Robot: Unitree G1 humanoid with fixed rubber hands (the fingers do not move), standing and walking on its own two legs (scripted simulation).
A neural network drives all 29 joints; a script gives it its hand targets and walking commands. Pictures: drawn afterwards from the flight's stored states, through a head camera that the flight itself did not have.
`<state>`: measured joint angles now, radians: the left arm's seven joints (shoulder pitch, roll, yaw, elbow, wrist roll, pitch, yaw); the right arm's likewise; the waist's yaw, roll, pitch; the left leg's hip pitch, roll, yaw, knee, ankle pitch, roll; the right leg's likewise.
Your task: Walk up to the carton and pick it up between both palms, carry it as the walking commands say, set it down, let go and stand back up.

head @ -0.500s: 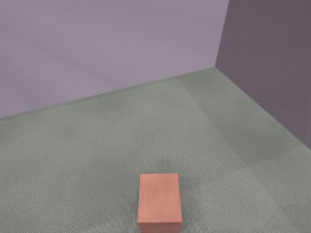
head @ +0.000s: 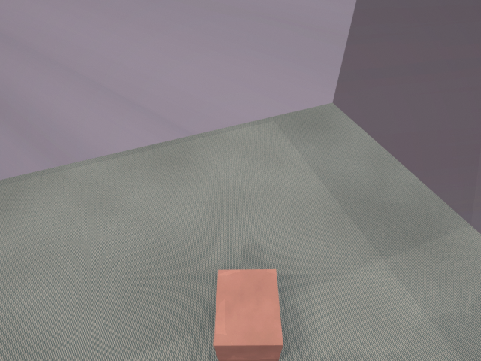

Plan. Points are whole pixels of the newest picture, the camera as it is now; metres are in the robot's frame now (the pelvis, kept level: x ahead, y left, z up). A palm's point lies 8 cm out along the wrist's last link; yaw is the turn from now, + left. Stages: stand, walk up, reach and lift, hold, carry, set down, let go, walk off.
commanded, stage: stand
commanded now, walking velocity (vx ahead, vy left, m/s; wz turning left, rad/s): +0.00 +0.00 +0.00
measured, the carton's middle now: (247, 314) +0.45 +0.02 -0.67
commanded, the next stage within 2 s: reach and lift in 0.18 s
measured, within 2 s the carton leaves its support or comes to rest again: neither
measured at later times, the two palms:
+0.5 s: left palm out of the picture +0.16 +0.22 -0.12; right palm out of the picture +0.12 -0.22 -0.14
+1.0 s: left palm out of the picture +0.18 +0.23 -0.17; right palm out of the picture +0.15 -0.19 -0.18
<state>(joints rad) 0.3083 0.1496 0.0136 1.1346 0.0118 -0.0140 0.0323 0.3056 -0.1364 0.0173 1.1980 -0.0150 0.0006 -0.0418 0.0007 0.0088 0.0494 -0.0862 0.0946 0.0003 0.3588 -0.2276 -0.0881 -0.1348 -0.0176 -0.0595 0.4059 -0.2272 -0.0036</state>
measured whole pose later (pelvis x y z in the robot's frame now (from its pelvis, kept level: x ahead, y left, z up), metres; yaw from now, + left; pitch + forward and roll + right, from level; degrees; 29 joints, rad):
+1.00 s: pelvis -0.07 +0.04 -0.07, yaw -3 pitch +17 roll +0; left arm -0.12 0.10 0.10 0.44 0.01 0.47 0.01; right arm -0.13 -0.19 -0.10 0.51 -0.03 0.47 0.08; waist 0.00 0.03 -0.02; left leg -0.91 0.01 -0.03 1.00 -0.40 -0.03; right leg -0.94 -0.03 0.06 0.96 -0.33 0.05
